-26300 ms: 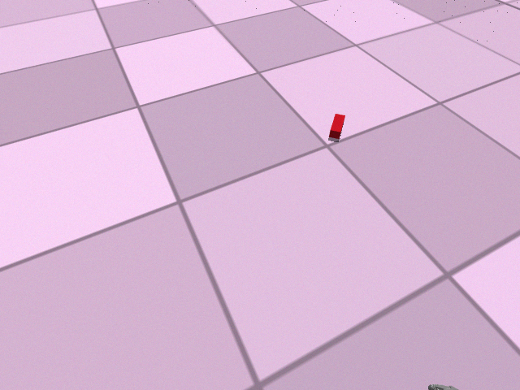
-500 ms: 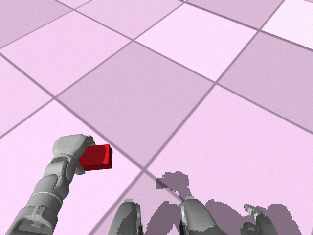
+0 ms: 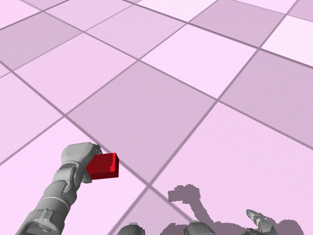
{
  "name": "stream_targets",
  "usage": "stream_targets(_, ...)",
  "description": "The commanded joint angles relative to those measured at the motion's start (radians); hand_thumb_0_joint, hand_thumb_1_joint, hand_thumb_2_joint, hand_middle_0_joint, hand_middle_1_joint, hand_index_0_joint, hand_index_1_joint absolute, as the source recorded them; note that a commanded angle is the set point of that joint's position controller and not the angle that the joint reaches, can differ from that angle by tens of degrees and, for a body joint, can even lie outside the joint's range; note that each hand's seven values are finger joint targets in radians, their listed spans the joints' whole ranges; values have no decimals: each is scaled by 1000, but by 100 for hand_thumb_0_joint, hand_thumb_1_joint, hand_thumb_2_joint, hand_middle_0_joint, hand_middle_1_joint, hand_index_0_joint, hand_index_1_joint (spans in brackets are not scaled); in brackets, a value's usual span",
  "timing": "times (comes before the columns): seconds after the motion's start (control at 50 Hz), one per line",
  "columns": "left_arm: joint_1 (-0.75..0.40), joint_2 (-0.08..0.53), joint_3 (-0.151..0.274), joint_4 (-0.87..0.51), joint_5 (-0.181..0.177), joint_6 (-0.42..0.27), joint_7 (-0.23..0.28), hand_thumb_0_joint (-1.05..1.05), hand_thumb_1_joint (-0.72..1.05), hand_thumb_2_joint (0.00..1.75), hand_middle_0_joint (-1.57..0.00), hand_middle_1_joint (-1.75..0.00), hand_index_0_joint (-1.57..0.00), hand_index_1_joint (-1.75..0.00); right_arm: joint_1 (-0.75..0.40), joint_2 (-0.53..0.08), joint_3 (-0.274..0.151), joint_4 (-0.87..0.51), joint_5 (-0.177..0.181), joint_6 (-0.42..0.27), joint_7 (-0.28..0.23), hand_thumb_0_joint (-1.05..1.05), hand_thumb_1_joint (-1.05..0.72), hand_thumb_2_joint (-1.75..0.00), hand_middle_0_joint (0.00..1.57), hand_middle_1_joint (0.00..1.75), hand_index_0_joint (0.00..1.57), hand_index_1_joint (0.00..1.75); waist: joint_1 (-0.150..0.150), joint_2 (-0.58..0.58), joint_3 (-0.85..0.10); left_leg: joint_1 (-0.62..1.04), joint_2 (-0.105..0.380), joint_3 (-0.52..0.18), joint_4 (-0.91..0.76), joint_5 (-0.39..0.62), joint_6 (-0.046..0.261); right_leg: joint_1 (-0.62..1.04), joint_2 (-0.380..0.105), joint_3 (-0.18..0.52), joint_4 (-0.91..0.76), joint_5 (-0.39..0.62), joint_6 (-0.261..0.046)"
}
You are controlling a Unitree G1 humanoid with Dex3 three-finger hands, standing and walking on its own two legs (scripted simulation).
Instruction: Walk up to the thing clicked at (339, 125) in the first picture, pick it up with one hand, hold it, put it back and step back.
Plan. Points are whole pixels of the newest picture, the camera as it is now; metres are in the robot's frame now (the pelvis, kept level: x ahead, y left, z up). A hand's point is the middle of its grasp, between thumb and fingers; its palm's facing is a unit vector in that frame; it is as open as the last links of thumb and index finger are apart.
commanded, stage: hold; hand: left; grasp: from above
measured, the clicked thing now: (91, 167) +0.32 +0.22 -0.10
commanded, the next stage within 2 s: crouch in 1.84 s
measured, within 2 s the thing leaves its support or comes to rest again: neither
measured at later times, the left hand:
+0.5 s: hand (84, 159) +0.32 +0.22 -0.03, palm faces -0.45 -0.05 -0.89, open 8.7 cm
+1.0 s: hand (85, 161) +0.30 +0.20 -0.01, palm faces -0.44 -0.05 -0.89, open 8.7 cm
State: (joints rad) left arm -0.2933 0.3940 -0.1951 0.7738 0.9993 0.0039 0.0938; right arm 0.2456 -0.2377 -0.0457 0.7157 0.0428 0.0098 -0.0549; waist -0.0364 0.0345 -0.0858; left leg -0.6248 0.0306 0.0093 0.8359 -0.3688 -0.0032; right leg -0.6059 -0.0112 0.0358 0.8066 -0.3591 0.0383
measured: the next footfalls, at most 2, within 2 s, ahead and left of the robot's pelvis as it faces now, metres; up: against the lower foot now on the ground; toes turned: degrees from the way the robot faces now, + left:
none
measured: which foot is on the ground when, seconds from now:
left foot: down 0.00-1.00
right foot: down 0.00-1.00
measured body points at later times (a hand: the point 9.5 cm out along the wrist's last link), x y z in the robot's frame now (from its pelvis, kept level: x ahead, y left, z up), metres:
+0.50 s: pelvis +0.02 +0.00 +0.02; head +0.04 -0.02 +0.47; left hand +0.34 +0.22 +0.02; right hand +0.15 -0.26 -0.10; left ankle +0.03 +0.12 -0.70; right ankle +0.03 -0.15 -0.70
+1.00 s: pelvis +0.01 -0.01 +0.03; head +0.02 -0.04 +0.48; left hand +0.32 +0.20 +0.04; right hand +0.16 -0.27 -0.09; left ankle +0.03 +0.12 -0.70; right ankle +0.03 -0.15 -0.70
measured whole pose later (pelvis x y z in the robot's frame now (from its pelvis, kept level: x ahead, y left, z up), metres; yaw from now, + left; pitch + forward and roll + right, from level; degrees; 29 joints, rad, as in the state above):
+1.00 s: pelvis +0.01 -0.01 +0.03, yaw +0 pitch +2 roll +0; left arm -0.21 0.39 -0.22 0.58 0.99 0.01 -0.04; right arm 0.19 -0.25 -0.04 0.66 0.06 0.07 -0.06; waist 0.01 0.05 -0.03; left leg -0.35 0.03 0.02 0.58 -0.28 -0.02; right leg -0.36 -0.01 0.05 0.60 -0.29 0.02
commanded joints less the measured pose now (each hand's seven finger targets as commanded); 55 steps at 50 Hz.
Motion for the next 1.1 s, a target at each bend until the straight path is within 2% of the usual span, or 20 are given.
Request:
stream_targets(0.0,-336,201,72,-194,2,-4,29,0,75,51,-104,-53,-109,-48,-23,-145,-44,-112,0,-36,-7,0,-90,-90,20,30,20,30,-6,17,-254,224,-36,-7,-169,167,1,119,50,-30,-151,142,-44)
stream_targets(0.02,-301,223,91,-183,7,-5,23,0,76,51,-104,-53,-109,-48,-28,-150,-46,-114,2,-35,-7,0,-90,-90,20,30,20,30,6,17,-253,229,-36,-6,-177,173,0,128,51,-32,-157,142,-46)
stream_targets(0.04,-307,204,71,-194,9,-8,14,0,75,51,-105,-53,-109,-48,-29,-149,-46,-119,3,-33,-6,0,-90,-90,20,30,20,30,2,13,-256,246,-32,-10,-184,188,-1,129,52,-35,-156,153,-47)
stream_targets(0.1,-305,212,83,-221,-2,-11,-3,0,77,54,-106,-53,-111,-49,-30,-149,-47,-127,4,-27,-5,0,-90,-90,20,30,20,30,11,6,-271,272,-33,-3,-193,238,1,170,53,-33,-170,197,-47)
stream_targets(0.14,-296,188,64,-231,-4,-8,-11,0,75,55,-106,-53,-110,-50,-32,-146,-44,-132,7,-24,-4,0,-90,-90,20,30,20,30,6,3,-266,286,-38,5,-196,267,2,182,50,-26,-179,229,-46)
stream_targets(0.22,-278,208,80,-253,-6,-7,-23,0,76,55,-106,-54,-110,-50,-48,-146,-42,-140,9,-16,-3,0,-90,-90,20,30,20,30,17,-9,-238,287,-42,13,-213,273,4,215,49,-26,-201,238,-43)
stream_targets(0.26,-274,192,62,-251,3,-4,-32,0,77,55,-108,-52,-111,-49,-55,-144,-40,-144,10,-14,-3,0,-90,-90,20,30,20,30,14,-10,-229,294,-41,10,-220,276,4,206,50,-24,-204,238,-45)
stream_targets(0.3,-273,215,86,-268,5,-5,-35,0,78,53,-107,-52,-111,-48,-51,-151,-45,-145,10,-11,-3,0,-90,-90,20,30,20,30,19,-9,-250,315,-39,11,-223,305,3,223,51,-26,-204,257,-45)
stream_targets(0.36,-280,201,71,-300,2,-6,-46,0,76,56,-107,-52,-110,-49,-60,-148,-43,-153,11,-8,-1,0,-90,-90,20,30,20,30,19,0,-257,343,-38,13,-230,337,3,233,51,-28,-207,286,-45)
stream_targets(0.56,-257,202,77,-321,6,3,-62,0,76,55,-108,-50,-111,-47,-87,-145,-40,-166,13,5,0,0,-90,-90,20,30,20,30,27,-23,-234,365,-47,25,-249,355,10,278,43,-21,-240,324,-34)
stream_targets(0.58,-264,189,66,-345,1,4,-66,0,77,54,-107,-53,-111,-49,-84,-146,-41,-167,13,5,0,0,-90,-90,20,30,20,30,24,-23,-235,369,-46,24,-254,350,11,277,44,-21,-242,317,-35)
stream_targets(0.6,-252,211,87,-327,3,7,-65,0,79,54,-108,-51,-112,-48,-93,-148,-41,-170,15,8,-1,0,-90,-90,20,30,20,30,35,-14,-225,372,-46,27,-263,339,9,278,44,-23,-252,302,-35)
stream_targets(0.62,-260,200,72,-338,-3,5,-71,0,78,53,-108,-52,-112,-48,-95,-149,-39,-174,15,8,0,0,-90,-90,20,30,20,30,23,-18,-215,372,-44,27,-270,322,11,270,44,-22,-258,286,-36)
stream_targets(0.7,-238,208,79,-337,-6,2,-87,0,77,53,-108,-50,-111,-47,-115,-146,-34,-188,18,11,-2,0,-90,-90,20,30,20,30,40,-28,-187,370,-47,28,-291,285,14,281,42,-23,-282,245,-35)
stream_targets(0.76,-245,199,72,-374,-7,1,-92,0,77,51,-106,-52,-111,-48,-120,-141,-30,-192,17,11,-2,0,-90,-90,20,30,20,30,35,-24,-202,386,-46,26,-298,284,14,289,41,-18,-284,245,-35)
stream_targets(0.82,-247,218,93,-383,-7,-2,-94,0,79,53,-109,-50,-113,-47,-129,-143,-31,-192,19,11,-5,0,-90,-90,20,30,20,30,42,-30,-214,401,-50,31,-299,303,16,307,38,-16,-293,266,-30)
stream_targets(0.86,-243,195,72,-390,-1,1,-92,0,80,55,-111,-52,-114,-49,-132,-136,-28,-192,18,12,-5,0,-90,-90,20,30,20,30,33,-34,-204,406,-50,34,-300,307,18,303,36,-15,-296,277,-28)
stream_targets(0.9,-244,220,98,-395,-5,0,-85,0,81,54,-110,-52,-114,-48,-128,-142,-29,-190,19,12,-6,0,-90,-90,20,30,20,30,35,-19,-201,413,-46,32,-312,298,15,301,40,-19,-299,259,-33)
stream_targets(0.98,-239,204,77,-391,-1,3,-95,0,78,53,-110,-50,-113,-47,-144,-137,-26,-193,21,15,-8,0,-90,-90,20,30,20,30,38,-42,-191,426,-48,34,-323,294,20,312,35,-16,-318,261,-28)
stream_targets(1.08,-229,209,81,-409,-16,2,-108,0,78,53,-109,-51,-113,-47,-162,-137,-22,-203,25,15,-10,0,-90,-90,20,30,20,30,47,-29,-162,429,-48,37,-351,241,17,313,35,-16,-343,195,-32)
